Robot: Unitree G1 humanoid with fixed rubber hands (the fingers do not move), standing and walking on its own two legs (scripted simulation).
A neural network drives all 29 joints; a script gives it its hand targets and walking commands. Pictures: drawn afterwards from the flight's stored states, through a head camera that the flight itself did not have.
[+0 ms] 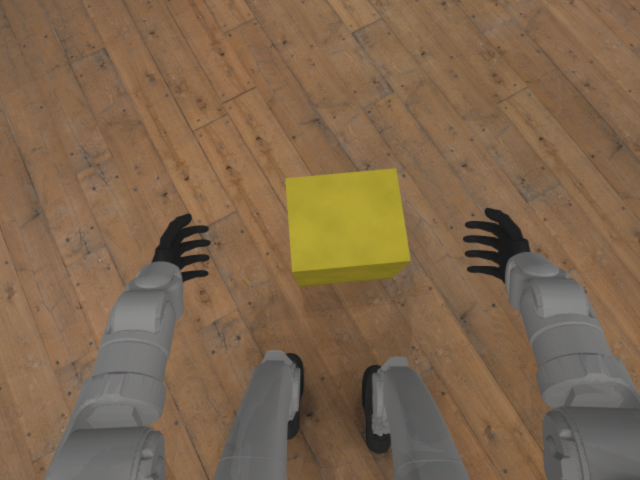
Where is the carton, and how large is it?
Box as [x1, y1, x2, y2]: [285, 168, 410, 286]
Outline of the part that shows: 395,168 285,178 292,272 299,286 390,278 410,260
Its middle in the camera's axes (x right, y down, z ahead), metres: +0.06 -0.01 +1.00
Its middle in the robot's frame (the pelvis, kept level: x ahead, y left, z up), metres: +0.53 -0.02 -0.56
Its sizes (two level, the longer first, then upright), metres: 0.261 0.222 0.246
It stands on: the floor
